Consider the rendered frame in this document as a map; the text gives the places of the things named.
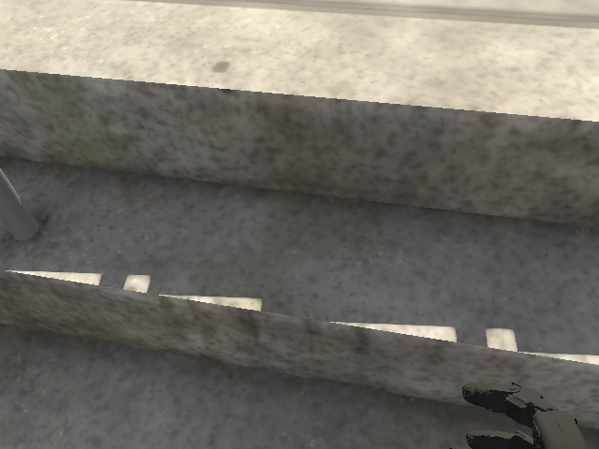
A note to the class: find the robot right hand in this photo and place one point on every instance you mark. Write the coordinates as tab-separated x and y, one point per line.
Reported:
552	428

